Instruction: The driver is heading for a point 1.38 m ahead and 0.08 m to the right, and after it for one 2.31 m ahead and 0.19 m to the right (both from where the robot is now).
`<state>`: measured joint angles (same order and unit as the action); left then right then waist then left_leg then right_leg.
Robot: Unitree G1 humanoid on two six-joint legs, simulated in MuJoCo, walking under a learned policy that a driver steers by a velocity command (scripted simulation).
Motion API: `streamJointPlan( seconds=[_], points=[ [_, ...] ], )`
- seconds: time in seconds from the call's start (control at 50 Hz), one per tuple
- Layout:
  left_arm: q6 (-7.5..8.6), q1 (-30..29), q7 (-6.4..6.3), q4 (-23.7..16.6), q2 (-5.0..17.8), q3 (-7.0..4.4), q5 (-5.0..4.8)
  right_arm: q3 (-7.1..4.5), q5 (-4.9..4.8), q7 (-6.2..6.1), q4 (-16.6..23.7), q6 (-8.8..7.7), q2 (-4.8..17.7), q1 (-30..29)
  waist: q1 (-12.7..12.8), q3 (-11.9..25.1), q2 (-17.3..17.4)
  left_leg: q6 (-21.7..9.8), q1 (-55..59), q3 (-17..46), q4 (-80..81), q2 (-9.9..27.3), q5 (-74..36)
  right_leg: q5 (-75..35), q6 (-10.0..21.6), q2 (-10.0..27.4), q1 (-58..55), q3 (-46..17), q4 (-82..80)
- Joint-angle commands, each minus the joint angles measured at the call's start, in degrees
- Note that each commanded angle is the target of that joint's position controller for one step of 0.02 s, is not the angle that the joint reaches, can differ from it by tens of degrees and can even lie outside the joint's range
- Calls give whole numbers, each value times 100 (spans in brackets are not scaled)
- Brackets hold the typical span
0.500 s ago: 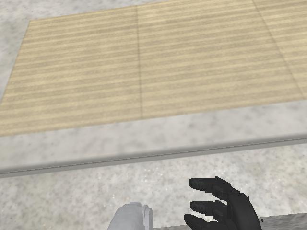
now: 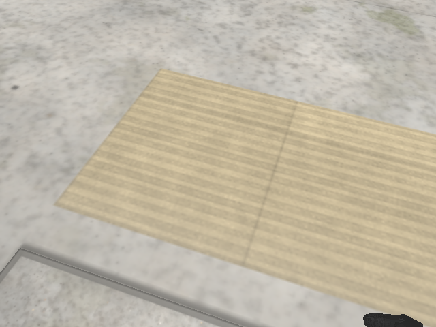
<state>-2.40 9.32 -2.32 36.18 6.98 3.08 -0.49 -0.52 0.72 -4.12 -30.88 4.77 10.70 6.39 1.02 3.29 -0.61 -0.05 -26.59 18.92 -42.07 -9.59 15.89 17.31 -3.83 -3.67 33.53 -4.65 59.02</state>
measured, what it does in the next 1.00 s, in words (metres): steps to the right: right foot, then left foot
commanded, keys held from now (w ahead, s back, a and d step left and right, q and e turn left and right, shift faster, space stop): q+shift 0.14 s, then shift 0.18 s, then e+shift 0.68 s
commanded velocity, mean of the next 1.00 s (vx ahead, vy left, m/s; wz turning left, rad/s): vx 0.00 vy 0.00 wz -0.11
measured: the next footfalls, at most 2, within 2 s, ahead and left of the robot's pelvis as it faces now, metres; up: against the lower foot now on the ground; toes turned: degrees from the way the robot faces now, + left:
right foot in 0.04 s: +0.08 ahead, -0.14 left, +0.00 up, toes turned +8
left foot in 0.44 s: +0.10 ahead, +0.09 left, +0.00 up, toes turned +16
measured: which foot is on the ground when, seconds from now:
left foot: down 0.00-0.04, up 0.06-0.42, down 0.44-0.86, up 0.88-1.00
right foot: up 0.00-0.02, down 0.04-0.50, up 0.52-0.84, down 0.86-1.00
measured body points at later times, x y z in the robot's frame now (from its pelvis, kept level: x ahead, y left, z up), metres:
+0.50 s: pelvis +0.04 -0.03 +0.01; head +0.06 -0.03 +0.46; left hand +0.04 +0.21 -0.12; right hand +0.26 -0.17 -0.09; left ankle +0.06 +0.08 -0.72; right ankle +0.04 -0.14 -0.72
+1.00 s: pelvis +0.03 -0.11 -0.01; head +0.03 -0.16 +0.44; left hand +0.20 +0.11 -0.08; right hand +0.20 -0.39 -0.10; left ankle +0.01 +0.05 -0.58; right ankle +0.00 -0.21 -0.72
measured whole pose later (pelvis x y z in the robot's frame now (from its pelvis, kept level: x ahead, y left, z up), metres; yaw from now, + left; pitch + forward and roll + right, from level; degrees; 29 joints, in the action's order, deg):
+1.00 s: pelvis +0.03 -0.11 -0.01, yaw -12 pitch +1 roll +2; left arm -4.7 15.4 -1.3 32.0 12.0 -0.6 0.9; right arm -2.6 0.3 -1.8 -34.8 1.1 14.9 3.3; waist 3.0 0.6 4.6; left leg 7.3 -37.3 1.5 -87.1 2.1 21.4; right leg 25.3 2.2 -1.7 22.9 -3.7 47.0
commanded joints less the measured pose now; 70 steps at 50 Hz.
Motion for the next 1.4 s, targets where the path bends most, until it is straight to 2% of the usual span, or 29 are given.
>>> streamJointPlan(
  seconds=[0.02,0.04,0.06,0.08,0.12,0.18,0.26,0.34,0.42,0.46,0.48,0.52,0.6,0.66,0.74,0.78,0.82,0.86,0.88,0.9,0.92,0.96,1.0,1.08,1.2,1.24,1.28,1.36,1.4],
  points=[
    [121,-27,-100,-125,626,-364,-198,-248,-158,18,338,-147,452,273,-112,281,1514,-858,859,1288,799,945,572,-13,100,254,-1089,-176,-3075],
    [112,-156,-63,-40,823,-449,-66,-253,-243,99,262,-178,231,528,-355,383,817,-614,363,611,-527,470,1122,-1090,170,687,-1788,-431,-3264],
    [56,-144,-43,-107,999,-503,130,-196,-255,211,203,-257,-27,873,-498,629,-540,-238,-987,-320,-2240,-282,1936,-5015,662,1842,-3011,-1375,-2854],
    [126,-191,-118,-523,1445,-623,442,-288,-306,329,313,-478,403,988,-426,957,-1799,344,-1968,-588,-3658,-251,2442,-5642,1802,3111,-2916,-3405,-3343],
    [76,-333,-246,-843,760,-446,364,-373,-396,322,258,-400,878,130,-112,84,-387,781,-2648,-998,-5261,625,1580,-2760,1843,2437,-2401,-1913,-3220],
    [-227,331,-468,-623,823,-382,308,-57,-309,249,698,-261,464,-596,82,-569,-252,869,-3075,-1349,-4534,886,368,-952,1723,1511,-2096,-826,-3293],
    [-298,882,-490,-504,1161,-551,269,230,-256,305,699,-383,74,-638,273,68,-883,930,-2632,-1939,-2869,1036,717,-2489,1782,1633,-2952,-498,-3215],
    [34,150,-257,-569,1212,-580,154,169,-108,257,298,-350,243,105,77,664,-984,543,-474,-2108,-1534,1167,115,-2982,1715,1788,-2184,-205,-3339],
    [50,1113,18,178,760,-413,119,167,-182,324,-249,-430,-83,487,185,80,-571,197,1143,-2319,1859,906,-651,-1871,1552,1481,-2145,-323,-3496],
    [168,760,160,182,881,-451,207,-64,-52,306,-64,-414,719,529,40,15,-59,114,2376,-1503,1401,1630,-2783,-670,1119,1094,-1198,-362,-3027],
    [206,892,112,212,739,-424,79,-108,172,275,54,-378,736,328,55,310,684,-508,2559,-1353,1091,2036,-1936,19,797,801,-601,79,-2861],
    [143,332,-15,111,1102,-569,-63,-140,137,247,304,-311,510,355,-283,-48,919,-963,2003,-803,1681,2305,-231,332,572,502,-216,404,-1945],
    [-82,421,-125,-157,1027,-695,1,-103,323,-138,552,-356,529,362,-322,315,1228,-1980,1279,97,2255,3786,-1344,2124,-262,368,861,116,4017],
    [-101,646,-142,-456,864,-570,45,-88,78,-268,469,-550,605,-431,337,249,523,-1326,1061,-1108,2042,3305,-1165,1026,-276,660,1252,-156,5406],
    [-65,551,49,-663,409,-224,99,-272,-45,-95,197,-558,852,-645,518,338,545,-856,959,-2775,1617,2564,-1607,374,-66,1003,-94,318,1265],
    [-150,275,159,-700,552,-283,-78,-419,-117,159,-71,-458,1184,-322,212,420,1157,-1033,1146,-2797,1834,2760,-1130,1109,140,917,-701,929,-147],
    [-294,718,80,-536,851,-472,32,-379,-92,284,31,-474,1040,-761,353,551,1039,-851,1106,-2721,1249,3195,-1944,159,362,930,-1272,975,-816],
    [-255,600,97,-504,1202,-671,103,-300,-226,385,-337,-286,638,-12,-2,113,-169,-283,1111,-3062,-361,2545,-469,-939,736,489,-1320,707,-2794],
    [-208,799,153,-697,2006,-891,149,-307,-83,370,-79,-255,630,-97,-13,-66,-1727,321,-670,-3005,-2056,2031,1567,-4129,1312,1437,-2195,-1365,-2830],
    [-82,775,205,-1053,2270,-921,295,-282,-66,324,151,-316,556,-566,263,272,-1874,821,-1873,-2116,-3933,1232,2102,-4644,2184,2059,-2598,-3152,-3223],
    [13,656,242,-1060,2232,-918,356,-223,-177,277,186,-413,431,-839,410,356,-1169,838,-2232,-1531,-4787,1084,1765,-2968,2375,2212,-2453,-3546,-3689],
    [-83,-161,74,-1080,1859,-800,154,-146,-70,236,214,-539,398,-824,-2,-276,-749,810,-2517,-1405,-5243,1108,450,-1528,1931,1607,-2019,-2703,-3447],
    [-198,-433,-54,-1135,1539,-656,86,-89,85,186,471,-543,371,-866,-215,-257,-873,768,-2301,-1367,-5493,864,107,-2306,1892,1319,-1795,-2560,-3109],
    [-230,-299,-225,-1245,1183,-463,206,43,1,202,223,-528,405,-154,-159,479,-439,735,-2422,-1588,-5944,836,-227,-3165,1889,1499,-2692,-2029,-2866],
    [-108,-122,-52,-737,516,-242,269,235,-176,263,-174,-375,-140,-28,136,57,-501,479,-493,-2300,-2110,1191,-231,-1454,1356,1042,-1635,-620,-3529],
    [-5,-284,-29,-775,896,-358,510,46,-245,152,-130,-296,186,47,251,9,-1089,427,-165,-2138,-1979,1189,333,-1960,1728,1540,-1667,-1020,-3572],
    [-87,-309,-29,-792,1023,-434,435,-65,-314,166,-142,-327,461,132,369,-103,-1114,408,-251,-2186,-1025,1118,1076,-3061,1861,1779,-2255,-1013,-3395],
    [-213,-191,-132,-687,1106,-515,144,-151,-245,304,-390,-397,525,533,259,-158,-321,104,145,-2124,1048,1079,-440,-3548,1431,1547,-2751,-586,-2721],
    [-66,-236,-61,-666,915,-536,230,-303,-189,314,-355,-469,917,860,165,316,735,-476,1274,-743,666,1684,-3967,-1859,764,681,-1690,236,-1545]
  ],
)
